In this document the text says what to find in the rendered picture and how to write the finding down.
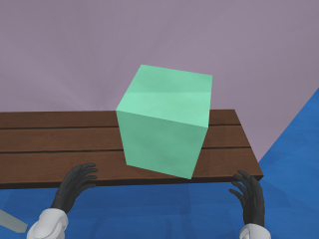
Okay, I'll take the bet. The right robot hand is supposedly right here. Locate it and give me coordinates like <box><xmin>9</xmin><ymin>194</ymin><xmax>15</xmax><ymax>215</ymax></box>
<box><xmin>229</xmin><ymin>169</ymin><xmax>265</xmax><ymax>228</ymax></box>

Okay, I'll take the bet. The left robot forearm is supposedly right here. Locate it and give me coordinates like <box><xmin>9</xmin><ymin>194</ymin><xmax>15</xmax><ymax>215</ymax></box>
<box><xmin>26</xmin><ymin>208</ymin><xmax>69</xmax><ymax>239</ymax></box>

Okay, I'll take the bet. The left robot hand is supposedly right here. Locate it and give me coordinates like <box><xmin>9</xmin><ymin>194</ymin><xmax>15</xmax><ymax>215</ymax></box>
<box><xmin>50</xmin><ymin>162</ymin><xmax>98</xmax><ymax>214</ymax></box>

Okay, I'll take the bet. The right robot forearm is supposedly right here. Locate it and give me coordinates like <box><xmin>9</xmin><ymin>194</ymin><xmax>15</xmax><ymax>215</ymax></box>
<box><xmin>239</xmin><ymin>223</ymin><xmax>271</xmax><ymax>239</ymax></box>

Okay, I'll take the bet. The carton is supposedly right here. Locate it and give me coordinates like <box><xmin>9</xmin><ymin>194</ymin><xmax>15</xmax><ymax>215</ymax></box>
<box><xmin>116</xmin><ymin>65</ymin><xmax>212</xmax><ymax>179</ymax></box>

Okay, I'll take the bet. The table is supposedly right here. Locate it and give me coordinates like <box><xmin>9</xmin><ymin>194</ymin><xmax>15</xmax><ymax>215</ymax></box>
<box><xmin>0</xmin><ymin>109</ymin><xmax>264</xmax><ymax>233</ymax></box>

